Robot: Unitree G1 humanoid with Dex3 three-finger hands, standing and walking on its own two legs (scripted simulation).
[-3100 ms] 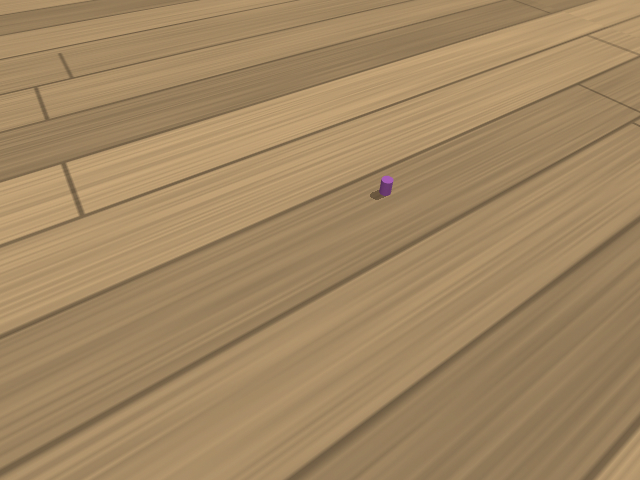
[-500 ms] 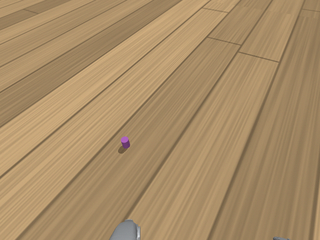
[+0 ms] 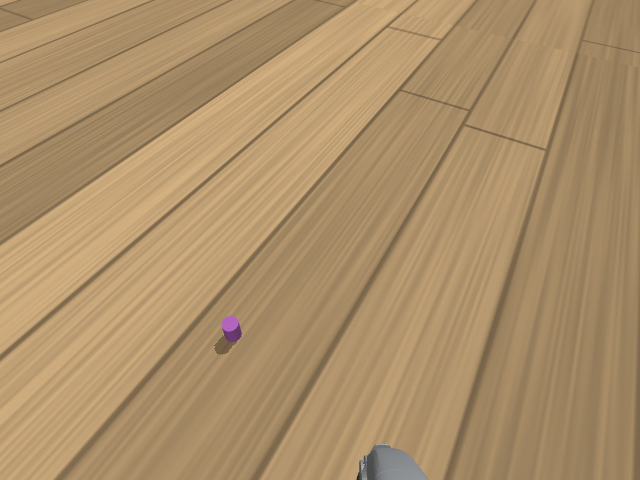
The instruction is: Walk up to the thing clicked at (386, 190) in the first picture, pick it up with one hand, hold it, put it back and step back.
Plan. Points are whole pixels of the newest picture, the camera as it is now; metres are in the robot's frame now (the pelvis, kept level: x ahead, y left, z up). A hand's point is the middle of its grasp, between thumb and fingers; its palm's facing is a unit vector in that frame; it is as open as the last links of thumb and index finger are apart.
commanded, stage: walk up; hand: left
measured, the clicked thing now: (231, 329) +0.67 +0.25 -0.73
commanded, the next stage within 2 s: none
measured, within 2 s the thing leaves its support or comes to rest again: neither
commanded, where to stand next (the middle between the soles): +0.30 +0.01 m, yaw +1 degrees
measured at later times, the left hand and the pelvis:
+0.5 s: hand out of the picture +0.15 +0.29 -0.14, palm faces +0.04 -0.91 -0.41, open 7.4 cm; pelvis +0.15 +0.01 -0.01, yaw +3 degrees
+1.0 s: hand (125, 398) +0.27 +0.29 -0.15, palm faces -0.02 -0.92 -0.40, open 7.4 cm; pelvis +0.22 +0.02 -0.01, yaw +1 degrees
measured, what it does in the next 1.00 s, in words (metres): walks ahead: right foot, then left foot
